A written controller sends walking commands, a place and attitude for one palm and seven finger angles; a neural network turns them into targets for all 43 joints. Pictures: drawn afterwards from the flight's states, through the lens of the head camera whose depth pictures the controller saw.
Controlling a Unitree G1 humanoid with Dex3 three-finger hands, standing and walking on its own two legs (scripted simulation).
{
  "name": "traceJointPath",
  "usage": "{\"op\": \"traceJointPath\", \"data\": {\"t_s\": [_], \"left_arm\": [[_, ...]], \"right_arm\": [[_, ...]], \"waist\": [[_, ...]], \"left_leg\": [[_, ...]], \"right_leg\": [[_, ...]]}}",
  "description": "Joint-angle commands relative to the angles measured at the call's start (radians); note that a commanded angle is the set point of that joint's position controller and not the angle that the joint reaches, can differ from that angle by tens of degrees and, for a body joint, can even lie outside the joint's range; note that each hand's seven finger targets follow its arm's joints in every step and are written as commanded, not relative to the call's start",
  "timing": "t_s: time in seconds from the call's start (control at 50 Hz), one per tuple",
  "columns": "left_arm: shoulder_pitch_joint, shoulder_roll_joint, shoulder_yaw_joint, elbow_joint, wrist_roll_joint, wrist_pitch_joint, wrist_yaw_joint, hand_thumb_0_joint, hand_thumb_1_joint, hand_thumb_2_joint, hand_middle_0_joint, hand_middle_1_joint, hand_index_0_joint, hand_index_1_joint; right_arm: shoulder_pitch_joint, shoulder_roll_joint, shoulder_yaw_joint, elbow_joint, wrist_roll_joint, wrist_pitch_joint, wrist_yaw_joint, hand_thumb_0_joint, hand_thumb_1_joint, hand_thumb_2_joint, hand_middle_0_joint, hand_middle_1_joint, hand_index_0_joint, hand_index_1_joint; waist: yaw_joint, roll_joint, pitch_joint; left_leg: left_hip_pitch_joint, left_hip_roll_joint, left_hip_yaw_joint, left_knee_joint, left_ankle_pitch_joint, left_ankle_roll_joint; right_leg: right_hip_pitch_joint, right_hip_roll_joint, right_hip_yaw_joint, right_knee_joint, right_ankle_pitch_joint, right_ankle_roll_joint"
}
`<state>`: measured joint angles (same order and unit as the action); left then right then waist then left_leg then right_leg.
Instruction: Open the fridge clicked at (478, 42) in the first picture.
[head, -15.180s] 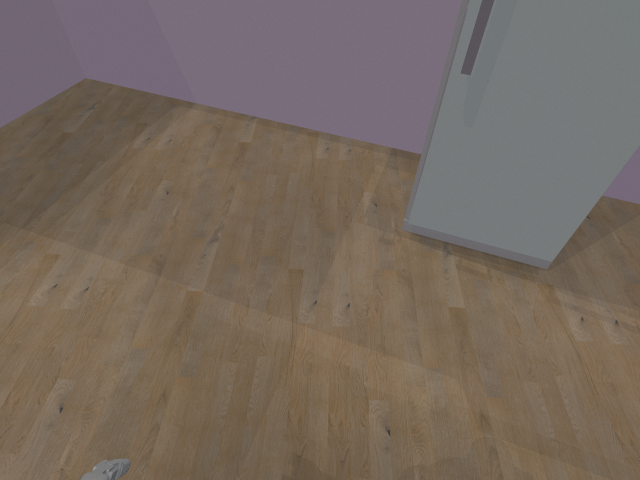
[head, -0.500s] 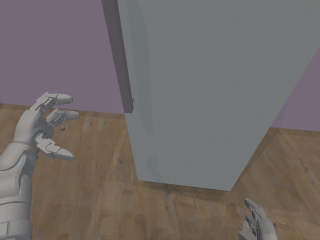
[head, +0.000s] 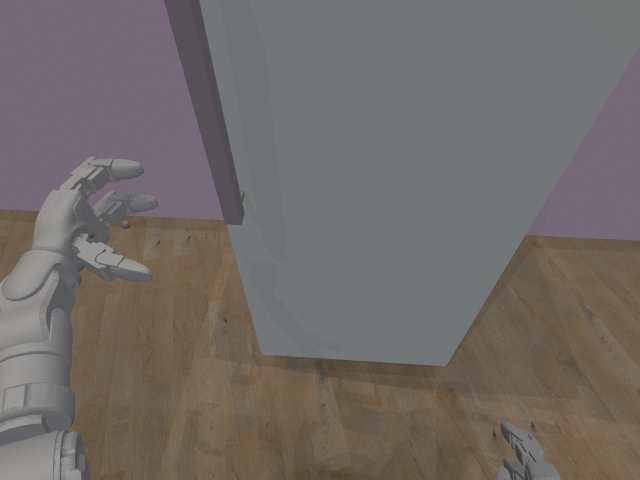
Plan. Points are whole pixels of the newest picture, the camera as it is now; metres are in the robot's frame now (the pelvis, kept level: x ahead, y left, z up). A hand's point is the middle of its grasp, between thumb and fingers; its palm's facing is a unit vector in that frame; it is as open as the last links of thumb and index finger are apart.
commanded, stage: move the hooked fingers beside the handle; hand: left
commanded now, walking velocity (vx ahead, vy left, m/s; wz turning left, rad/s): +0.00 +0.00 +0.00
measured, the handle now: (209, 83) +0.53 +0.18 +0.23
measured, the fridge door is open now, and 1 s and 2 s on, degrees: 0 0 0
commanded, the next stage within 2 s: feel for the door with the fingertips in 1.68 s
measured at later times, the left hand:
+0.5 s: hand (146, 186) +0.43 +0.26 +0.14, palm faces +0.00 -1.00 +0.02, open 14.0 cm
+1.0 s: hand (170, 158) +0.50 +0.25 +0.13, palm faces -0.02 -1.00 +0.00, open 14.0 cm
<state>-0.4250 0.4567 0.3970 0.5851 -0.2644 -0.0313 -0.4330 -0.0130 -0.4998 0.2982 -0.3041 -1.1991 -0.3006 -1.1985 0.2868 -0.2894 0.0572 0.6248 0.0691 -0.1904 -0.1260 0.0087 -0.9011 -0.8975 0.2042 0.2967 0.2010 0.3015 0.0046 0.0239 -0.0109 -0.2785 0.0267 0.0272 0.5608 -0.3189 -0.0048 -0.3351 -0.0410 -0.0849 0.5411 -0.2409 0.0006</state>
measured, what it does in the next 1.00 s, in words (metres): stands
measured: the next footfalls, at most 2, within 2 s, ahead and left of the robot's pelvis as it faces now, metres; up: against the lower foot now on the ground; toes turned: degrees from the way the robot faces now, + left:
none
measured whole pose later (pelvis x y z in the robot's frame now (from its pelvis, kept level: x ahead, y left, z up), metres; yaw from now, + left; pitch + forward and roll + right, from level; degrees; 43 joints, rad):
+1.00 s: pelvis +0.01 +0.02 -0.01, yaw -2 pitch +13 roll -1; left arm -0.92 0.64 0.44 1.15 -0.14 -0.21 -0.42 -0.01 -0.50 0.30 -0.30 -1.20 -0.30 -1.20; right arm 0.42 -0.29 0.05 0.64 0.03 -0.02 -0.07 0.00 -0.90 -0.90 0.21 0.30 0.20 0.30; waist -0.12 0.00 -0.05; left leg -0.54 0.04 0.05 0.69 -0.38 0.01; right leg -0.59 -0.03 -0.06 0.62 -0.25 0.02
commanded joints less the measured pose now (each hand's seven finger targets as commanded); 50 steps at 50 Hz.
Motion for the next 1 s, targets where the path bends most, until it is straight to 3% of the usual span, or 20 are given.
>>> {"op": "traceJointPath", "data": {"t_s": [0.0,0.02,0.04,0.12,0.22,0.28,0.34,0.4,0.46,0.52,0.58,0.62,0.66,0.7,0.72,0.76,0.8,0.86,0.92,0.98], "left_arm": [[-0.445,0.305,0.067,-0.179,-0.008,-0.083,0.010,0.000,-0.500,0.300,-0.300,-1.200,-0.300,-1.200],[-0.462,0.299,0.055,-0.159,-0.005,-0.083,0.010,0.000,-0.500,0.300,-0.300,-1.200,-0.300,-1.200],[-0.475,0.325,0.076,-0.128,-0.001,-0.087,0.014,0.000,-0.500,0.300,-0.300,-1.200,-0.300,-1.200],[-0.501,0.318,0.065,-0.047,0.003,-0.099,0.011,0.000,-0.500,0.300,-0.300,-1.200,-0.300,-1.200],[-0.561,0.370,0.091,0.032,0.017,-0.114,0.008,0.000,-0.500,0.300,-0.300,-1.200,-0.300,-1.200],[-0.633,0.361,0.066,0.015,0.028,-0.145,0.003,0.000,-0.500,0.300,-0.300,-1.200,-0.300,-1.200],[-0.632,0.389,0.094,0.039,0.024,-0.168,-0.002,0.000,-0.500,0.300,-0.300,-1.200,-0.300,-1.200],[-0.669,0.381,0.077,0.126,0.018,-0.166,-0.014,0.000,-0.500,0.300,-0.300,-1.200,-0.300,-1.200],[-0.722,0.388,0.059,0.193,0.038,-0.161,-0.020,0.000,-0.500,0.300,-0.300,-1.200,-0.300,-1.200],[-0.782,0.409,0.055,0.174,0.055,-0.185,-0.015,0.000,-0.500,0.300,-0.300,-1.200,-0.300,-1.200],[-0.814,0.387,0.036,0.208,0.055,-0.208,-0.011,0.000,-0.500,0.300,-0.300,-1.200,-0.300,-1.200],[-0.861,0.441,0.072,0.249,0.051,-0.218,-0.010,0.000,-0.500,0.300,-0.300,-1.200,-0.300,-1.200],[-0.860,0.422,0.060,0.280,0.059,-0.219,-0.011,0.000,-0.500,0.300,-0.300,-1.200,-0.300,-1.200],[-0.871,0.447,0.066,0.311,0.073,-0.221,-0.003,0.000,-0.500,0.300,-0.300,-1.200,-0.300,-1.200],[-0.894,0.464,0.071,0.306,0.085,-0.225,0.003,0.000,-0.500,0.300,-0.300,-1.200,-0.300,-1.200],[-0.896,0.440,0.045,0.351,0.100,-0.220,0.011,0.000,-0.500,0.300,-0.300,-1.200,-0.300,-1.200],[-0.921,0.466,0.062,0.373,0.098,-0.225,0.019,0.000,-0.500,0.300,-0.300,-1.200,-0.300,-1.200],[-0.971,0.504,0.081,0.366,0.110,-0.238,0.016,0.000,-0.500,0.300,-0.300,-1.200,-0.300,-1.200],[-0.945,0.470,0.074,0.329,0.102,-0.259,0.009,0.000,-0.500,0.300,-0.300,-1.200,-0.300,-1.200],[-0.855,0.496,0.111,0.354,0.090,-0.246,0.002,0.000,-0.500,0.300,-0.300,-1.200,-0.300,-1.200]], "right_arm": [[-0.022,-0.132,-0.053,-0.132,-0.005,-0.044,-0.008,0.000,-0.900,-0.900,0.200,0.300,0.200,0.300],[-0.022,-0.129,-0.050,-0.133,-0.005,-0.041,-0.006,0.000,-0.900,-0.900,0.200,0.300,0.200,0.300],[-0.013,-0.132,-0.051,-0.126,-0.006,-0.036,-0.005,0.000,-0.900,-0.900,0.200,0.300,0.200,0.300],[0.002,-0.138,-0.054,-0.128,-0.005,-0.019,0.003,0.000,-0.900,-0.900,0.200,0.300,0.200,0.300],[0.035,-0.151,-0.060,-0.123,-0.008,0.006,0.010,0.000,-0.900,-0.900,0.200,0.300,0.200,0.300],[0.052,-0.150,-0.064,-0.121,-0.011,0.016,0.013,0.000,-0.900,-0.900,0.200,0.300,0.200,0.300],[0.073,-0.154,-0.070,-0.115,-0.015,0.025,0.015,0.000,-0.900,-0.900,0.200,0.300,0.200,0.300],[0.090,-0.160,-0.069,-0.097,-0.012,0.041,0.013,0.000,-0.900,-0.900,0.200,0.300,0.200,0.300],[0.107,-0.166,-0.070,-0.088,-0.012,0.054,0.015,0.000,-0.900,-0.900,0.200,0.300,0.200,0.300],[0.122,-0.166,-0.072,-0.088,-0.017,0.063,0.019,0.000,-0.900,-0.900,0.200,0.300,0.200,0.300],[0.141,-0.166,-0.073,-0.078,-0.020,0.071,0.021,0.000,-0.900,-0.900,0.200,0.300,0.200,0.300],[0.155,-0.176,-0.074,-0.068,-0.020,0.081,0.018,0.000,-0.900,-0.900,0.200,0.300,0.200,0.300],[0.163,-0.173,-0.074,-0.069,-0.021,0.086,0.022,0.000,-0.900,-0.900,0.200,0.300,0.200,0.300],[0.177,-0.178,-0.073,-0.062,-0.025,0.097,0.022,0.000,-0.900,-0.900,0.200,0.300,0.200,0.300],[0.180,-0.176,-0.072,-0.060,-0.026,0.101,0.025,0.000,-0.900,-0.900,0.200,0.300,0.200,0.300],[0.188,-0.175,-0.071,-0.059,-0.026,0.109,0.028,0.000,-0.900,-0.900,0.200,0.300,0.200,0.300],[0.205,-0.182,-0.073,-0.058,-0.030,0.117,0.027,0.000,-0.900,-0.900,0.200,0.300,0.200,0.300],[0.224,-0.183,-0.074,-0.054,-0.032,0.130,0.029,0.000,-0.900,-0.900,0.200,0.300,0.200,0.300],[0.237,-0.178,-0.079,-0.058,-0.039,0.135,0.038,0.000,-0.900,-0.900,0.200,0.300,0.200,0.300],[0.238,-0.180,-0.082,-0.067,-0.037,0.153,0.044,0.000,-0.900,-0.900,0.200,0.300,0.200,0.300]], "waist": [[-0.017,0.054,-0.288],[-0.020,0.083,-0.290],[-0.023,0.046,-0.282],[-0.028,0.024,-0.285],[-0.035,0.000,-0.308],[-0.043,0.064,-0.346],[-0.041,0.038,-0.385],[-0.062,0.008,-0.334],[-0.074,0.037,-0.317],[-0.075,0.093,-0.368],[-0.090,0.075,-0.380],[-0.100,0.030,-0.381],[-0.098,0.050,-0.395],[-0.101,0.058,-0.386],[-0.099,0.098,-0.395],[-0.114,0.080,-0.362],[-0.121,0.042,-0.372],[-0.128,0.083,-0.441],[-0.111,0.122,-0.512],[-0.090,0.083,-0.493]], "left_leg": [[0.048,-0.031,-0.025,-0.071,0.254,0.026],[0.046,-0.032,-0.026,-0.069,0.257,0.024],[0.033,-0.030,-0.029,-0.070,0.249,0.024],[0.004,-0.029,-0.023,-0.060,0.250,0.025],[-0.027,-0.026,-0.020,-0.043,0.260,0.028],[-0.001,-0.027,-0.024,-0.031,0.285,0.024],[0.000,-0.024,-0.025,-0.019,0.314,0.027],[-0.043,-0.024,-0.020,-0.013,0.278,0.030],[-0.058,-0.024,-0.026,-0.013,0.253,0.028],[-0.040,-0.024,-0.030,0.001,0.282,0.024],[-0.031,-0.019,-0.038,0.009,0.282,0.023],[-0.066,-0.017,-0.038,0.014,0.260,0.026],[-0.063,-0.019,-0.040,0.016,0.269,0.024],[-0.075,-0.017,-0.042,0.022,0.282,0.024],[-0.069,-0.017,-0.046,0.024,0.295,0.020],[-0.091,-0.014,-0.045,0.028,0.270,0.021],[-0.107,-0.012,-0.049,0.035,0.274,0.025],[-0.078,-0.011,-0.053,0.050,0.319,0.021],[-0.008,-0.004,-0.060,0.065,0.416,0.010],[-0.047,-0.002,-0.049,0.065,0.432,0.013]], "right_leg": [[0.142,0.030,0.039,-0.040,0.234,-0.026],[0.138,0.027,0.041,-0.038,0.244,-0.027],[0.136,0.030,0.039,-0.039,0.239,-0.026],[0.133,0.030,0.041,-0.026,0.255,-0.025],[0.128,0.030,0.048,-0.009,0.280,-0.022],[0.111,0.033,0.048,0.002,0.291,-0.028],[0.130,0.038,0.050,0.012,0.322,-0.026],[0.101,0.038,0.049,0.009,0.302,-0.024],[0.056,0.037,0.048,0.011,0.269,-0.024],[0.049,0.038,0.050,0.023,0.276,-0.027],[0.023,0.043,0.045,0.026,0.264,-0.026],[0.035,0.044,0.050,0.029,0.262,-0.022],[0.026,0.044,0.046,0.037,0.263,-0.024],[0.013,0.043,0.044,0.043,0.262,-0.026],[0.001,0.043,0.046,0.046,0.266,-0.026],[-0.031,0.045,0.044,0.042,0.244,-0.023],[-0.018,0.047,0.042,0.048,0.248,-0.024],[-0.021,0.049,0.048,0.060,0.282,-0.022],[-0.029,0.056,0.042,0.073,0.310,-0.024],[0.004,0.057,0.040,0.075,0.342,-0.022]]}}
